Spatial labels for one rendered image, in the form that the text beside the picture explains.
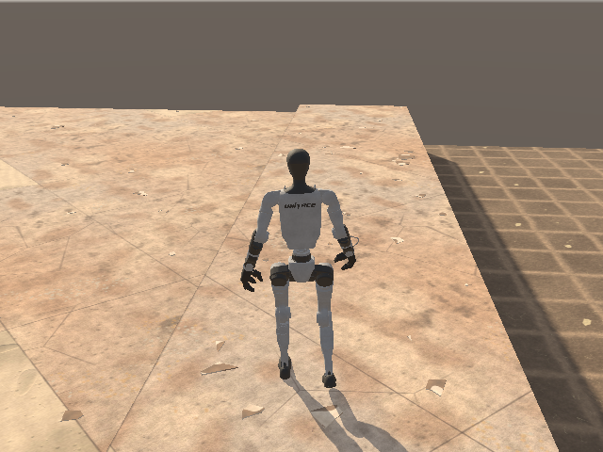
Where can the robot right upper arm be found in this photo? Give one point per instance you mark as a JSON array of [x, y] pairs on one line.
[[328, 197]]

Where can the robot right shin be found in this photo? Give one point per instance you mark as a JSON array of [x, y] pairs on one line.
[[326, 335]]

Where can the robot shin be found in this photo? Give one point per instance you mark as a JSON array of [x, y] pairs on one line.
[[326, 335], [282, 332]]

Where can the robot left shin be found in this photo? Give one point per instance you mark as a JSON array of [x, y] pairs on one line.
[[282, 332]]

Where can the left robot hand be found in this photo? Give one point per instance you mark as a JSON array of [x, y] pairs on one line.
[[246, 277]]

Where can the left robot forearm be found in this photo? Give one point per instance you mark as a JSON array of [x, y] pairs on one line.
[[252, 254]]

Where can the right robot hand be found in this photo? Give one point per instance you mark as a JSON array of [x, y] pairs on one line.
[[341, 256]]

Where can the robot left upper arm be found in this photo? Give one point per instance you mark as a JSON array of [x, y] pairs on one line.
[[265, 213]]

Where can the right robot forearm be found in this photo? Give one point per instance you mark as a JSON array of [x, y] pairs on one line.
[[345, 244]]

